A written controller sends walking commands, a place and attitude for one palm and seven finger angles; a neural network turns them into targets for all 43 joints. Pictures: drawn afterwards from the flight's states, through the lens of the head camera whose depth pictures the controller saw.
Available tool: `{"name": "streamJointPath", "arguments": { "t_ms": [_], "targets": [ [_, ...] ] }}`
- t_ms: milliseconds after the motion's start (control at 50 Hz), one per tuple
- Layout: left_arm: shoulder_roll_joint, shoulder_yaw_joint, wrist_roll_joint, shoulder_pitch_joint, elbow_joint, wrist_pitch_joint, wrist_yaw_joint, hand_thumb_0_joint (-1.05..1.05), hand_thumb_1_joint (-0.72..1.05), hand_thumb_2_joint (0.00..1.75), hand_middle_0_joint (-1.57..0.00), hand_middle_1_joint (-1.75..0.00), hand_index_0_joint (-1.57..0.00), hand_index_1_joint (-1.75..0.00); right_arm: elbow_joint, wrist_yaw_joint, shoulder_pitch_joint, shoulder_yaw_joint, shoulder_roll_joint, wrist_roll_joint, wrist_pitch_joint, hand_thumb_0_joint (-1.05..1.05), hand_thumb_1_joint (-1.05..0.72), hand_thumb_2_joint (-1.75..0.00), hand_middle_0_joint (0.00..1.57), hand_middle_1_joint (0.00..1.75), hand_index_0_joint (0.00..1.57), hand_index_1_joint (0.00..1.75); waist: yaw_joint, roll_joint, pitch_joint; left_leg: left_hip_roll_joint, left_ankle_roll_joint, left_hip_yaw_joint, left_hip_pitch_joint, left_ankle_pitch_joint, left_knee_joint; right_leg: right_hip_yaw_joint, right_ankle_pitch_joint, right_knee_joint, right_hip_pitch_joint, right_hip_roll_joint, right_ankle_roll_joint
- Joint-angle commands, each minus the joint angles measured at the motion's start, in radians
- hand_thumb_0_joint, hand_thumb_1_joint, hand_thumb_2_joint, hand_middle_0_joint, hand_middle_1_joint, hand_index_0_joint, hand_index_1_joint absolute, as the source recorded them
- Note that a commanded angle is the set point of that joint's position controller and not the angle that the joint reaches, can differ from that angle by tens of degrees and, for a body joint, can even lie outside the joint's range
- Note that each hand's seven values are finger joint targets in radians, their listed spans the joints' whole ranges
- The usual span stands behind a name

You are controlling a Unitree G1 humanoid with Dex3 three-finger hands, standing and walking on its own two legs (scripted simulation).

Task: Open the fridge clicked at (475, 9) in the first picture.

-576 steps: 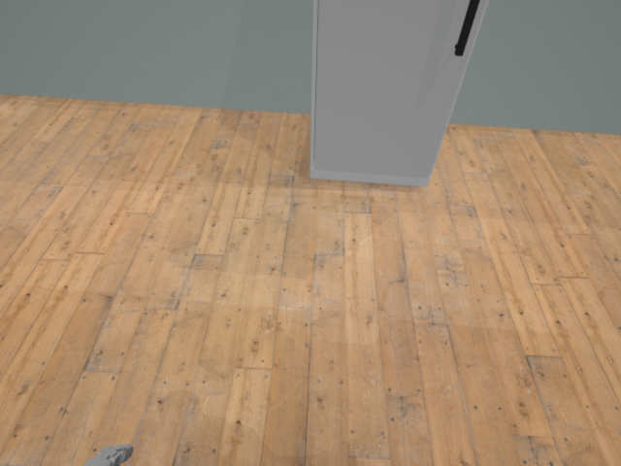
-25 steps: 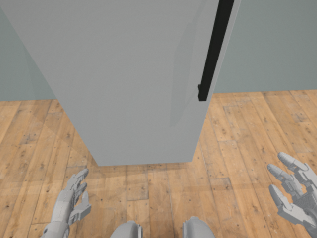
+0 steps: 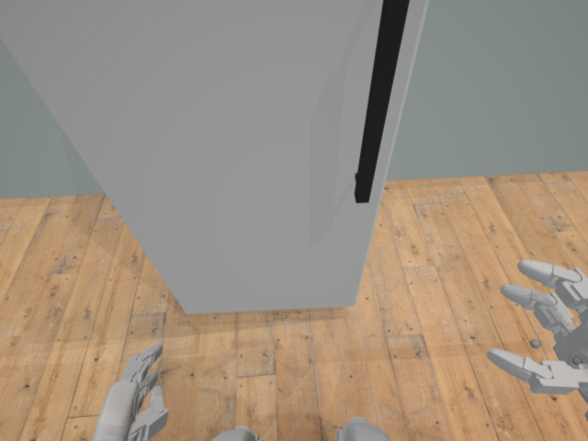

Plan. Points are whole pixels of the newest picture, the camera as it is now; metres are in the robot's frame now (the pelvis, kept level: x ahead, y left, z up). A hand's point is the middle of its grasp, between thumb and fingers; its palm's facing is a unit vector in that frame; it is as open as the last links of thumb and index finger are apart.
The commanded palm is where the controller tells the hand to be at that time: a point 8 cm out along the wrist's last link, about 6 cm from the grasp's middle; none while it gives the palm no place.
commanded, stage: raise the hand to about handle height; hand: right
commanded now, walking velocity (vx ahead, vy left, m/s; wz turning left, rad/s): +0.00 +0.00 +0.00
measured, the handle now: (373, 104) +0.55 -0.10 +0.16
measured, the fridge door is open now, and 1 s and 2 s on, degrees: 0 0 0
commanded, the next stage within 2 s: move the hooked fingers beside the handle in 1.18 s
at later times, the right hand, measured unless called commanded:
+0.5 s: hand (567, 288) +0.27 -0.27 +0.13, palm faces +0.03 +1.00 -0.03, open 13.9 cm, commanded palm +0.24 -0.32 +0.14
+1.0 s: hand (550, 258) +0.29 -0.25 +0.15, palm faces +0.02 +1.00 -0.03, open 14.0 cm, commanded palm +0.26 -0.30 +0.16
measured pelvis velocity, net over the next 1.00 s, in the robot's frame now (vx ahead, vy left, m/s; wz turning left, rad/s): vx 0.02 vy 0.02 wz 0.01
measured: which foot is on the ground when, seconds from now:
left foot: down 0.00-1.00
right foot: down 0.00-1.00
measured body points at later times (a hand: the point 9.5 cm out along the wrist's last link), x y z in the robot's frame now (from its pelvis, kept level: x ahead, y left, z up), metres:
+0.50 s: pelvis +0.02 +0.00 +0.03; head +0.03 -0.01 +0.48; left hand +0.21 +0.23 -0.03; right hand +0.26 -0.33 +0.13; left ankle +0.01 +0.12 -0.68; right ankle +0.04 -0.09 -0.68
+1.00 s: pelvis +0.02 +0.02 +0.04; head +0.02 +0.02 +0.49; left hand +0.19 +0.27 -0.03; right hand +0.28 -0.30 +0.16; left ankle +0.01 +0.12 -0.68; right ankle +0.04 -0.09 -0.68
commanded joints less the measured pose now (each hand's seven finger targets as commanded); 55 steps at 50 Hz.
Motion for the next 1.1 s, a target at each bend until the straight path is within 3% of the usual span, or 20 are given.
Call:
{"name": "streamJointPath", "arguments": {
  "t_ms": [0,60,140,240,260,300,340,540,580,660,720,780,800,860,880,920,960,1000,1040,1080],
  "targets": [
    [0.150,0.061,-0.010,-0.073,-0.146,-0.057,0.010,0.00,0.90,0.90,-0.20,-0.30,-0.20,-0.30,-0.236,-0.014,-0.127,-0.089,-0.202,0.014,-0.057,0.00,0.20,-0.43,0.28,1.00,0.28,1.00,-0.011,-0.103,-0.189,-0.050,0.017,-0.046,0.059,0.107,-0.152,0.098,0.151,-0.234,0.228,0.020,0.035],
    [0.155,0.059,-0.008,-0.071,-0.136,-0.048,0.015,0.00,0.90,0.90,-0.20,-0.30,-0.20,-0.30,-0.223,-0.021,-0.160,-0.116,-0.237,0.007,-0.041,0.00,0.27,-0.40,0.28,1.05,0.28,1.05,-0.017,-0.106,-0.176,-0.053,0.019,-0.041,0.087,0.116,-0.169,0.099,0.157,-0.257,0.243,0.020,0.037],
    [0.151,0.052,-0.013,-0.084,-0.140,-0.041,0.016,0.00,0.90,0.90,-0.20,-0.30,-0.20,-0.30,-0.240,-0.015,-0.196,-0.091,-0.220,0.007,-0.014,0.00,0.36,-0.36,0.29,1.11,0.29,1.11,-0.018,-0.142,-0.184,-0.054,0.018,-0.031,0.116,0.165,-0.189,0.105,0.206,-0.290,0.303,0.019,0.046],
    [0.150,0.047,-0.016,-0.092,-0.134,-0.028,0.023,0.00,0.90,0.90,-0.20,-0.30,-0.20,-0.30,-0.177,0.003,-0.236,-0.101,-0.230,0.013,0.035,0.00,0.48,-0.31,0.30,1.18,0.30,1.18,-0.019,-0.089,-0.158,-0.057,0.015,-0.030,0.156,0.202,-0.230,0.097,0.230,-0.321,0.325,0.019,0.045],
    [0.154,0.047,-0.015,-0.091,-0.130,-0.026,0.026,0.00,0.90,0.90,-0.20,-0.30,-0.20,-0.30,-0.176,0.005,-0.251,-0.116,-0.250,0.012,0.040,0.00,0.50,-0.30,0.30,1.20,0.30,1.20,-0.024,-0.101,-0.172,-0.056,0.018,-0.037,0.181,0.220,-0.238,0.087,0.250,-0.318,0.334,0.022,0.041],
    [0.147,0.041,-0.019,-0.100,-0.132,-0.022,0.028,0.00,0.90,0.90,-0.20,-0.30,-0.20,-0.30,-0.172,0.014,-0.288,-0.095,-0.233,0.015,0.055,0.00,0.50,-0.30,0.30,1.20,0.30,1.20,-0.020,-0.107,-0.160,-0.054,0.016,-0.034,0.183,0.228,-0.251,0.090,0.256,-0.335,0.354,0.021,0.044],
    [0.150,0.040,-0.020,-0.100,-0.127,-0.015,0.033,0.00,0.90,0.90,-0.20,-0.30,-0.20,-0.30,-0.138,0.021,-0.325,-0.109,-0.251,0.014,0.069,0.00,0.50,-0.30,0.30,1.20,0.30,1.20,-0.018,-0.071,-0.149,-0.055,0.014,-0.035,0.190,0.223,-0.268,0.091,0.243,-0.348,0.352,0.021,0.042],
    [0.144,0.034,-0.027,-0.119,-0.114,0.003,0.044,0.00,0.90,0.90,-0.20,-0.30,-0.20,-0.30,-0.075,0.050,-0.459,-0.125,-0.296,0.017,0.101,0.00,0.50,-0.30,0.30,1.20,0.30,1.20,-0.022,-0.078,-0.157,-0.042,0.014,-0.063,0.261,0.275,-0.335,0.065,0.273,-0.379,0.401,0.029,0.032],
    [0.146,0.035,-0.026,-0.124,-0.115,0.002,0.045,0.00,0.90,0.90,-0.20,-0.30,-0.20,-0.30,-0.093,0.046,-0.490,-0.147,-0.330,0.015,0.106,0.00,0.50,-0.30,0.30,1.20,0.30,1.20,-0.031,-0.090,-0.184,-0.036,0.015,-0.072,0.296,0.316,-0.340,0.062,0.309,-0.382,0.418,0.030,0.028],
    [0.148,0.034,-0.030,-0.121,-0.110,0.007,0.047,0.00,0.90,0.90,-0.20,-0.30,-0.20,-0.30,-0.045,0.045,-0.499,-0.149,-0.337,0.013,0.129,0.00,0.50,-0.30,0.30,1.20,0.30,1.20,-0.029,-0.069,-0.160,-0.035,0.012,-0.083,0.307,0.309,-0.364,0.054,0.298,-0.393,0.420,0.030,0.024],
    [0.146,0.037,-0.037,-0.121,-0.116,0.011,0.042,0.00,0.90,0.90,-0.20,-0.30,-0.20,-0.30,0.009,0.049,-0.461,-0.124,-0.299,0.013,0.150,0.00,0.50,-0.30,0.30,1.20,0.30,1.20,-0.028,-0.045,-0.120,-0.031,0.007,-0.084,0.291,0.289,-0.377,0.051,0.268,-0.407,0.397,0.033,0.025],
    [0.150,0.042,-0.038,-0.125,-0.125,0.013,0.040,0.00,0.90,0.90,-0.20,-0.30,-0.20,-0.30,-0.016,0.047,-0.473,-0.140,-0.325,0.011,0.154,0.00,0.50,-0.30,0.30,1.20,0.30,1.20,-0.034,-0.035,-0.152,-0.023,0.005,-0.099,0.313,0.303,-0.378,0.044,0.282,-0.400,0.401,0.033,0.022],
    [0.145,0.041,-0.038,-0.126,-0.127,0.013,0.039,0.00,0.90,0.90,-0.20,-0.30,-0.20,-0.30,-0.021,0.045,-0.472,-0.128,-0.302,0.012,0.150,0.00,0.50,-0.30,0.30,1.20,0.30,1.20,-0.029,-0.036,-0.150,-0.027,0.005,-0.096,0.309,0.307,-0.378,0.042,0.283,-0.402,0.411,0.034,0.022],
    [0.151,0.045,-0.030,-0.122,-0.122,0.008,0.042,0.00,0.90,0.90,-0.20,-0.30,-0.20,-0.30,-0.082,0.024,-0.506,-0.166,-0.352,0.003,0.126,0.00,0.50,-0.30,0.30,1.20,0.30,1.20,-0.033,-0.066,-0.186,-0.031,0.008,-0.094,0.327,0.334,-0.371,0.039,0.316,-0.397,0.444,0.032,0.020],
    [0.145,0.044,-0.029,-0.122,-0.124,0.008,0.041,0.00,0.90,0.90,-0.20,-0.30,-0.20,-0.30,-0.079,0.021,-0.503,-0.165,-0.343,0.003,0.124,0.00,0.50,-0.30,0.30,1.20,0.30,1.20,-0.035,-0.077,-0.183,-0.030,0.006,-0.094,0.327,0.342,-0.373,0.037,0.319,-0.403,0.439,0.033,0.020],
    [0.143,0.044,-0.032,-0.115,-0.115,0.007,0.042,0.00,0.90,0.90,-0.20,-0.30,-0.20,-0.30,-0.046,0.020,-0.479,-0.148,-0.310,0.005,0.117,0.00,0.50,-0.30,0.30,1.20,0.30,1.20,-0.025,-0.038,-0.144,-0.034,0.002,-0.087,0.311,0.341,-0.377,0.035,0.307,-0.407,0.431,0.034,0.020],
    [0.151,0.046,-0.030,-0.113,-0.106,0.007,0.044,0.00,0.90,0.90,-0.20,-0.30,-0.20,-0.30,-0.026,0.021,-0.484,-0.162,-0.333,0.002,0.120,0.00,0.50,-0.30,0.30,1.20,0.30,1.20,-0.026,-0.029,-0.136,-0.024,0.000,-0.114,0.314,0.324,-0.384,0.030,0.291,-0.394,0.413,0.032,0.019],
    [0.142,0.044,-0.035,-0.125,-0.113,0.008,0.043,0.00,0.90,0.90,-0.20,-0.30,-0.20,-0.30,-0.033,0.027,-0.499,-0.136,-0.306,0.001,0.121,0.00,0.50,-0.30,0.30,1.20,0.30,1.20,-0.022,-0.068,-0.134,-0.021,-0.002,-0.119,0.305,0.298,-0.390,0.027,0.269,-0.399,0.413,0.035,0.021],
    [0.145,0.045,-0.035,-0.123,-0.115,0.009,0.047,0.00,0.90,0.90,-0.20,-0.30,-0.20,-0.30,-0.036,0.026,-0.507,-0.136,-0.312,-0.002,0.125,0.00,0.50,-0.30,0.30,1.20,0.30,1.20,-0.021,-0.054,-0.141,-0.024,-0.002,-0.110,0.304,0.291,-0.389,0.031,0.264,-0.402,0.415,0.035,0.021],
    [0.144,0.045,-0.032,-0.130,-0.118,0.005,0.047,0.00,0.90,0.90,-0.20,-0.30,-0.20,-0.30,-0.075,0.025,-0.527,-0.148,-0.332,-0.002,0.119,0.00,0.50,-0.30,0.30,1.20,0.30,1.20,-0.026,-0.077,-0.168,-0.020,-0.001,-0.122,0.316,0.293,-0.388,0.032,0.273,-0.399,0.426,0.034,0.020]
  ]
}}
